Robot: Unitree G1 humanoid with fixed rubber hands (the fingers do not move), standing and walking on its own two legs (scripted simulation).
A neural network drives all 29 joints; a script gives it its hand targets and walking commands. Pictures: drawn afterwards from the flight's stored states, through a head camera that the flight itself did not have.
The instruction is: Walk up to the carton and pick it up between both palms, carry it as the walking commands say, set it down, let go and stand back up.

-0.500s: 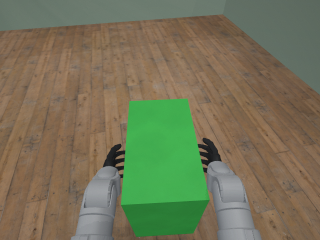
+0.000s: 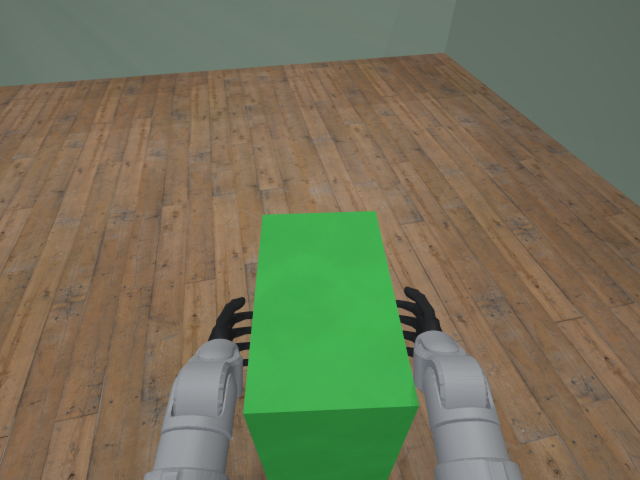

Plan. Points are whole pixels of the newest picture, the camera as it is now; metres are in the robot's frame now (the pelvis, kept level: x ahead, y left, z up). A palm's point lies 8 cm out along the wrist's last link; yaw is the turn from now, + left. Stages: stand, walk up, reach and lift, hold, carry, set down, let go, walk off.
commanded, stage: carry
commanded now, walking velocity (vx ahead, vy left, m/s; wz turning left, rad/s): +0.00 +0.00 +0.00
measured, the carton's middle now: (324, 347) +0.33 +0.00 -0.04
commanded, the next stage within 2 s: none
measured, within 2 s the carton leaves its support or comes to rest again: neither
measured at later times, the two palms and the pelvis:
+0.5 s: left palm (220, 308) +0.32 +0.13 +0.08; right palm (431, 303) +0.32 -0.13 +0.09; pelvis +0.06 +0.01 +0.02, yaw -1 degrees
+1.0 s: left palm (244, 196) +0.54 +0.13 +0.08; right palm (405, 199) +0.53 -0.13 +0.08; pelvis +0.27 +0.01 +0.01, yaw -1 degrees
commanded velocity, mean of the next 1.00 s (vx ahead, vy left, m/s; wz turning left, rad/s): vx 0.40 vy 0.00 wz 0.00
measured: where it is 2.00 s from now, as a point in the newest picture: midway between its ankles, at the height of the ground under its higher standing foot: (315, 411)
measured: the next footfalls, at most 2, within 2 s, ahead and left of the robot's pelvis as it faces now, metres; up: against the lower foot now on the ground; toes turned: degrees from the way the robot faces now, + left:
right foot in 0.58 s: +0.14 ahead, -0.12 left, +0.00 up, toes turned -9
left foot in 0.78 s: +0.22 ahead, +0.09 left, +0.00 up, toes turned +8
